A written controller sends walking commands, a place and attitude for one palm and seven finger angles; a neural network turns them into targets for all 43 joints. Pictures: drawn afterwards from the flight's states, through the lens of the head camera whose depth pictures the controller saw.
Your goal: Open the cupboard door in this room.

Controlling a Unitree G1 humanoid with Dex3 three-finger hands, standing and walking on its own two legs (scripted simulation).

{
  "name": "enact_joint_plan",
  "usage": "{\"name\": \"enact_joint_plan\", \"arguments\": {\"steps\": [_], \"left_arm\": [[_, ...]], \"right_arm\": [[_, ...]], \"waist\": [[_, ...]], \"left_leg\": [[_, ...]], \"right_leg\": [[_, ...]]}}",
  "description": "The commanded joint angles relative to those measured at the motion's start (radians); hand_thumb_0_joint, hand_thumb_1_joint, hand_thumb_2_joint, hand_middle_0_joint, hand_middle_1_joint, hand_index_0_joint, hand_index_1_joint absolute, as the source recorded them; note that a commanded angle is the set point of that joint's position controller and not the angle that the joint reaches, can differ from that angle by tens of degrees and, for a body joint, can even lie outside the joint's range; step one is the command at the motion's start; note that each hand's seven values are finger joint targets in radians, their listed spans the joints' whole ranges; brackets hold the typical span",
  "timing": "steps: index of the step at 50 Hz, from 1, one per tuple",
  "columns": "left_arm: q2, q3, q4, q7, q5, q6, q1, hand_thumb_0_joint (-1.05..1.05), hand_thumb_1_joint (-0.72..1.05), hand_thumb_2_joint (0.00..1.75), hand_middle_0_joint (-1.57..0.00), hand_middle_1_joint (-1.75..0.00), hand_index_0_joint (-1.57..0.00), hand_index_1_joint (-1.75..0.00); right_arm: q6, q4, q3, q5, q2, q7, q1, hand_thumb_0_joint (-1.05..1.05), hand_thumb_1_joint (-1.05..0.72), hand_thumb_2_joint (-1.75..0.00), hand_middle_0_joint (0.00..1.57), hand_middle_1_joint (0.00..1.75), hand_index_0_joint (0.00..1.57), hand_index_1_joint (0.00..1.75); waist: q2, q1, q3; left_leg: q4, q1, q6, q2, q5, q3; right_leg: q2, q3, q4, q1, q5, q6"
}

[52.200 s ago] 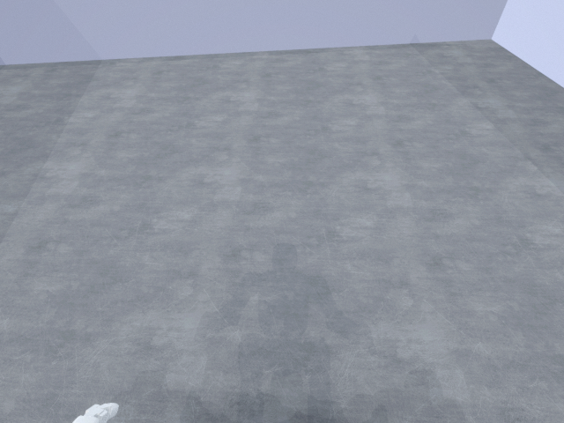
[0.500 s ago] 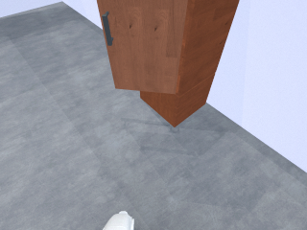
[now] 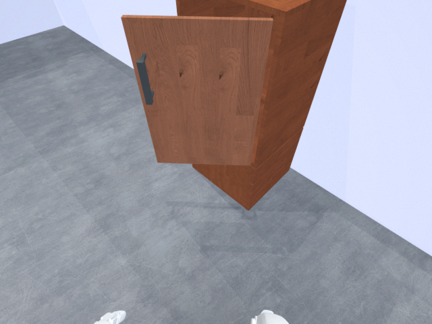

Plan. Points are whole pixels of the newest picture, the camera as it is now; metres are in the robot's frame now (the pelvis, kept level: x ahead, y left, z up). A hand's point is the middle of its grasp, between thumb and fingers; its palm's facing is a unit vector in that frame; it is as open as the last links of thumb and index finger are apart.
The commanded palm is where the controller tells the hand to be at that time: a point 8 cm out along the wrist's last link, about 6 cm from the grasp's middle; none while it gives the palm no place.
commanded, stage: take the last steps up to it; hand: left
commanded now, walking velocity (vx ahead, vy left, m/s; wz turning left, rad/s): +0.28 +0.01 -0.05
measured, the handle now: (146, 79) +0.77 +0.25 +0.04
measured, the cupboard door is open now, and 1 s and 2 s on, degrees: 42 42 42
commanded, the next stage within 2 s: come to a stop and stand still in 0.30 s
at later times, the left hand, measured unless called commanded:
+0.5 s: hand (139, 321) +0.16 +0.18 -0.19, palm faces +0.08 -0.98 -0.19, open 7.2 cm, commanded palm none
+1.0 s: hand (151, 292) +0.22 +0.16 -0.17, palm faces +0.00 -0.97 -0.26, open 7.4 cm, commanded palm none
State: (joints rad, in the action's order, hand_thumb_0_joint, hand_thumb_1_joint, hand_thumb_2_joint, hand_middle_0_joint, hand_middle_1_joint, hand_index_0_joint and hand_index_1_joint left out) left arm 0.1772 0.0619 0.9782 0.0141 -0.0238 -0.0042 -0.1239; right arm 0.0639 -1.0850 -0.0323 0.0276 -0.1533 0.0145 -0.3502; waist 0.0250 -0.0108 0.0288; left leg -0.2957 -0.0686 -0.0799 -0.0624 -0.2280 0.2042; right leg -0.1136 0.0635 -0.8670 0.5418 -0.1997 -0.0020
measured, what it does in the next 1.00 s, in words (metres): walks ahead: right foot, then left foot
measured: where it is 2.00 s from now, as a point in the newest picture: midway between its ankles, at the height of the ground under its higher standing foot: outside the picture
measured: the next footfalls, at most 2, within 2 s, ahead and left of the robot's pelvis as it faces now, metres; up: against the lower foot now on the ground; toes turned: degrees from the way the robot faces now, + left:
right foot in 0.16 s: +0.16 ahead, -0.13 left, +0.00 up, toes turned -8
left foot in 0.50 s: +0.28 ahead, +0.11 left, +0.00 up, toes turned +5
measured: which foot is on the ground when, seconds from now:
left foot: down 0.00-0.18, up 0.20-0.48, down 0.50-0.92, up 0.94-1.00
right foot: up 0.00-0.14, down 0.16-0.60, up 0.62-0.88, down 0.90-1.00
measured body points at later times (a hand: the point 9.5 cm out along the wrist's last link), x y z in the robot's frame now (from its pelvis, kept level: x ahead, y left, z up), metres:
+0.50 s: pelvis +0.17 +0.00 -0.01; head +0.18 +0.01 +0.44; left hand +0.16 +0.23 -0.17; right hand +0.22 -0.25 -0.15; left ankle +0.24 +0.11 -0.74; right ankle +0.12 -0.13 -0.74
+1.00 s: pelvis +0.16 -0.03 -0.01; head +0.18 -0.05 +0.44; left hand +0.22 +0.21 -0.15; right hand +0.19 -0.29 -0.17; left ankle +0.21 +0.10 -0.72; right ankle +0.14 -0.15 -0.74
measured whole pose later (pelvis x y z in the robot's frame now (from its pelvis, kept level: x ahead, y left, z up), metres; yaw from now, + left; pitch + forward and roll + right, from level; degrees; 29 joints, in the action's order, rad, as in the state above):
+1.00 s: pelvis +0.16 -0.03 -0.01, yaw -2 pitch +0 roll +1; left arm 0.19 0.04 1.00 -0.02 -0.03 0.02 -0.23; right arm -0.07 -1.06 -0.07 0.02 -0.22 0.01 -0.20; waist -0.03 0.00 0.03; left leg -0.74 -0.40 0.02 0.03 -0.39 0.04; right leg -0.04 0.05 -0.56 0.22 -0.34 0.00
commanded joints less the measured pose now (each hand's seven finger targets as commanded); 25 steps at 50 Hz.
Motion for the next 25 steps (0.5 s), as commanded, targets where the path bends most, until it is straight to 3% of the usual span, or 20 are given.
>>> {"name": "enact_joint_plan", "arguments": {"steps": [1, 4, 5, 6, 7, 8, 9, 10, 12, 13, 15, 17, 20, 22, 23, 24, 25], "left_arm": [[0.033, -0.007, -0.081, 0.003, -0.001, -0.014, 0.056, 0.00, 0.90, 0.90, -0.20, -0.30, -0.20, -0.30], [0.031, -0.010, -0.089, 0.003, -0.003, -0.020, 0.066, 0.00, 0.90, 0.90, -0.20, -0.30, -0.20, -0.30], [0.043, -0.007, -0.079, 0.001, -0.003, -0.026, 0.034, 0.00, 0.90, 0.90, -0.20, -0.30, -0.20, -0.30], [0.054, -0.002, -0.055, 0.001, -0.003, -0.031, -0.044, 0.00, 0.90, 0.90, -0.20, -0.30, -0.20, -0.30], [0.087, 0.010, -0.015, -0.003, -0.004, -0.041, -0.159, 0.00, 0.90, 0.90, -0.20, -0.30, -0.20, -0.30], [0.168, 0.032, 0.027, -0.014, -0.007, -0.053, -0.309, 0.00, 0.90, 0.90, -0.20, -0.30, -0.20, -0.30], [0.238, 0.042, 0.054, -0.018, 0.008, -0.053, -0.388, 0.00, 0.90, 0.90, -0.20, -0.30, -0.20, -0.30], [0.209, 0.043, 0.045, -0.033, 0.013, -0.052, -0.353, 0.00, 0.90, 0.90, -0.20, -0.30, -0.20, -0.30], [0.143, 0.021, 0.019, -0.037, 0.014, -0.052, -0.223, 0.00, 0.90, 0.90, -0.20, -0.30, -0.20, -0.30], [0.109, 0.011, 0.017, -0.036, 0.013, -0.057, -0.192, 0.00, 0.90, 0.90, -0.20, -0.30, -0.20, -0.30], [0.079, 0.002, 0.023, -0.034, 0.007, -0.067, -0.174, 0.00, 0.90, 0.90, -0.20, -0.30, -0.20, -0.30], [0.058, 0.008, 0.024, -0.031, 0.001, -0.071, -0.168, 0.00, 0.90, 0.90, -0.20, -0.30, -0.20, -0.30], [0.097, 0.011, 0.045, -0.026, 0.000, -0.067, -0.174, 0.00, 0.90, 0.90, -0.20, -0.30, -0.20, -0.30], [0.101, 0.004, 0.051, -0.030, 0.008, -0.054, -0.146, 0.00, 0.90, 0.90, -0.20, -0.30, -0.20, -0.30], [0.087, -0.005, 0.058, -0.033, 0.011, -0.047, -0.143, 0.00, 0.90, 0.90, -0.20, -0.30, -0.20, -0.30], [0.061, -0.018, 0.060, -0.037, 0.015, -0.039, -0.178, 0.00, 0.90, 0.90, -0.20, -0.30, -0.20, -0.30], [0.036, -0.028, 0.062, -0.045, 0.018, -0.027, -0.209, 0.00, 0.90, 0.90, -0.20, -0.30, -0.20, -0.30]], "right_arm": [[0.013, 0.014, -0.020, 0.005, -0.128, 0.004, -0.093, 0.00, -0.90, -0.90, 0.20, 0.30, 0.20, 0.30], [0.007, -0.011, -0.016, 0.009, -0.128, 0.006, -0.128, 0.00, -0.90, -0.90, 0.20, 0.30, 0.20, 0.30], [0.004, -0.018, -0.014, 0.007, -0.124, 0.006, -0.126, 0.00, -0.90, -0.90, 0.20, 0.30, 0.20, 0.30], [0.003, -0.021, -0.010, 0.004, -0.123, 0.006, -0.116, 0.00, -0.90, -0.90, 0.20, 0.30, 0.20, 0.30], [0.006, -0.015, -0.009, -0.007, -0.118, 0.005, -0.097, 0.00, -0.90, -0.90, 0.20, 0.30, 0.20, 0.30], [0.010, 0.009, -0.010, -0.019, -0.092, -0.001, -0.081, 0.00, -0.90, -0.90, 0.20, 0.30, 0.20, 0.30], [0.008, 0.033, -0.009, -0.024, -0.085, -0.002, -0.075, 0.00, -0.90, -0.90, 0.20, 0.30, 0.20, 0.30], [-0.004, 0.045, -0.018, -0.023, -0.113, -0.001, -0.012, 0.00, -0.90, -0.90, 0.20, 0.30, 0.20, 0.30], [-0.015, 0.050, -0.017, -0.019, -0.060, -0.004, 0.054, 0.00, -0.90, -0.90, 0.20, 0.30, 0.20, 0.30], [-0.025, 0.045, -0.014, -0.014, -0.043, -0.007, 0.040, 0.00, -0.90, -0.90, 0.20, 0.30, 0.20, 0.30], [-0.038, 0.025, -0.012, -0.011, -0.010, -0.013, -0.001, 0.00, -0.90, -0.90, 0.20, 0.30, 0.20, 0.30], [-0.044, 0.022, -0.012, -0.008, 0.010, -0.019, -0.012, 0.00, -0.90, -0.90, 0.20, 0.30, 0.20, 0.30], [-0.035, 0.041, -0.011, -0.008, 0.010, -0.026, 0.040, 0.00, -0.90, -0.90, 0.20, 0.30, 0.20, 0.30], [-0.032, 0.029, -0.003, -0.007, -0.007, -0.017, 0.024, 0.00, -0.90, -0.90, 0.20, 0.30, 0.20, 0.30], [-0.026, 0.018, -0.004, -0.007, -0.027, -0.013, 0.004, 0.00, -0.90, -0.90, 0.20, 0.30, 0.20, 0.30], [-0.017, 0.015, -0.010, -0.005, -0.090, -0.004, -0.022, 0.00, -0.90, -0.90, 0.20, 0.30, 0.20, 0.30], [-0.019, 0.023, -0.018, -0.008, -0.141, 0.007, -0.013, 0.00, -0.90, -0.90, 0.20, 0.30, 0.20, 0.30]], "waist": [[-0.042, -0.015, 0.088], [-0.074, -0.026, 0.069], [-0.062, -0.010, 0.065], [-0.038, 0.028, 0.024], [-0.008, 0.076, -0.039], [0.131, 0.127, -0.132], [0.228, 0.132, -0.171], [0.114, 0.131, -0.122], [0.061, 0.076, 0.001], [0.068, 0.045, 0.017], [0.103, 0.010, 0.006], [0.106, -0.002, 0.003], [0.102, 0.014, 0.007], [0.080, -0.012, 0.012], [0.052, -0.022, -0.012], [-0.071, -0.018, -0.064], [-0.159, -0.004, -0.082]], "left_leg": [[0.127, -0.006, -0.111, 0.359, 0.236, -0.212], [0.047, 0.028, -0.081, 0.334, 0.331, -0.176], [-0.014, 0.009, -0.065, 0.323, 0.363, -0.160], [-0.108, -0.022, -0.039, 0.289, 0.397, -0.132], [-0.257, -0.125, -0.003, 0.237, 0.405, -0.095], [-0.484, -0.352, 0.048, 0.141, 0.186, -0.023], [-0.777, -0.512, 0.085, 0.050, -0.383, -0.029], [-0.872, -0.534, 0.074, 0.106, -0.371, -0.167], [-0.857, -0.542, 0.084, 0.157, -0.239, -0.203], [-0.811, -0.500, 0.094, 0.169, -0.200, -0.199], [-0.691, -0.406, 0.109, 0.162, -0.149, -0.164], [-0.568, -0.352, 0.115, 0.155, -0.096, -0.137], [-0.397, -0.289, 0.115, 0.122, -0.051, -0.106], [-0.239, -0.159, 0.122, 0.091, 0.078, -0.099], [-0.153, -0.067, 0.120, 0.102, 0.187, -0.119], [-0.149, 0.016, 0.094, 0.188, 0.414, -0.203], [-0.154, 0.011, 0.028, 0.316, 0.606, -0.313]], "right_leg": [[0.001, -0.001, 0.142, 0.001, -0.019, 0.009], [0.041, 0.043, 0.229, -0.077, -0.046, 0.024], [0.054, 0.052, 0.281, -0.149, -0.038, 0.031], [0.077, 0.068, 0.348, -0.281, 0.015, 0.041], [0.054, 0.019, 0.370, -0.491, 0.081, 0.069], [-0.147, -0.242, 0.393, -0.743, 0.203, 0.151], [-0.353, -0.485, 0.518, -0.836, 0.353, 0.279], [-0.355, -0.454, 0.551, -0.728, 0.311, 0.296], [-0.275, -0.292, 0.588, -0.541, 0.325, 0.231], [-0.245, -0.220, 0.611, -0.465, 0.342, 0.203], [-0.186, -0.107, 0.631, -0.390, 0.355, 0.167], [-0.167, -0.065, 0.639, -0.339, 0.289, 0.162], [-0.152, -0.065, 0.618, -0.334, 0.196, 0.154], [-0.106, -0.028, 0.543, -0.283, 0.217, 0.112], [-0.075, -0.014, 0.474, -0.263, 0.233, 0.079], [-0.024, 0.008, 0.394, -0.240, 0.143, 0.035], [0.019, 0.028, 0.368, -0.234, -0.060, -0.007]]}}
